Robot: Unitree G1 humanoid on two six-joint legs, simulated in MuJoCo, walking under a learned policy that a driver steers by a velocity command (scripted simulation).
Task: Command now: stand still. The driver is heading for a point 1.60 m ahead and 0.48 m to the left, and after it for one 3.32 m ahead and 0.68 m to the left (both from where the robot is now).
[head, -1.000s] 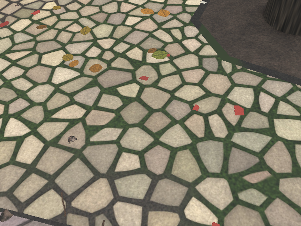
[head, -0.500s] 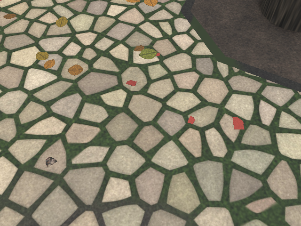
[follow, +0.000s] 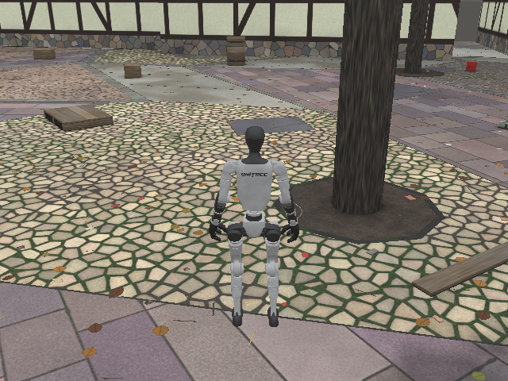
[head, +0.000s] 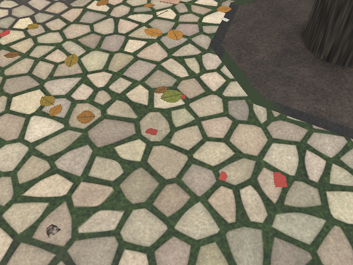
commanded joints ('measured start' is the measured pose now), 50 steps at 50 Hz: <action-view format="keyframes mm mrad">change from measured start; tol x2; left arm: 1 8 125 28 -22 -2 -6 3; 21 -7 109 25 115 -1 15 12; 50 87 68 4 214 -3 11 17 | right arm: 1 -9 -95 -19 -22 4 -2 -7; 23 -1 -96 -18 80 3 6 -23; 50 99 -61 -8 109 5 -1 -27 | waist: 1 1 -3 -77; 28 5 1 -5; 50 6 0 14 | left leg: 1 42 47 -46 -54 236 27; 11 59 53 -49 -66 239 25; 36 28 49 -55 -128 90 26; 50 25 46 -56 -131 97 29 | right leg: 1 52 -40 40 -63 313 -37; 8 62 -27 25 -77 304 -34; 32 43 -10 1 -129 139 -17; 50 23 -9 -4 -135 123 -14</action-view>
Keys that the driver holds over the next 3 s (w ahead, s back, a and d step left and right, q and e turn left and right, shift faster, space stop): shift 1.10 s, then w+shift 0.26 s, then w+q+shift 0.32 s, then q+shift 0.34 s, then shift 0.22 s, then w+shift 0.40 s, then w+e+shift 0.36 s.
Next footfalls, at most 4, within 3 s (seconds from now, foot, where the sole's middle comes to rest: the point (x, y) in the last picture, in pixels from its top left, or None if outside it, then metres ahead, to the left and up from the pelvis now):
1.40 right None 0.10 -0.16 -0.77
1.84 left None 0.47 0.06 -0.77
2.34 right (179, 217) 0.70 0.02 -0.77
2.82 left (90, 206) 0.76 0.39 -0.77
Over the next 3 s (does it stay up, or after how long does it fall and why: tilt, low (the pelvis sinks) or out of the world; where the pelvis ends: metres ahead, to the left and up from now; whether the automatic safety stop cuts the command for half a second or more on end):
stays up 0.81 0.30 0.00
